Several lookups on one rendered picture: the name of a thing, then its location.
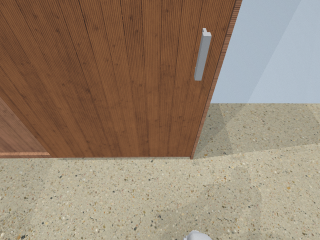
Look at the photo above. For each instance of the handle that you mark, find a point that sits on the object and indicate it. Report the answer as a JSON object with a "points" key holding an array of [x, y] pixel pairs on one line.
{"points": [[202, 54]]}

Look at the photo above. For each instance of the wardrobe door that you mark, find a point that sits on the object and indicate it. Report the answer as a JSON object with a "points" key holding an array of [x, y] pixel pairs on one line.
{"points": [[14, 135], [110, 78]]}

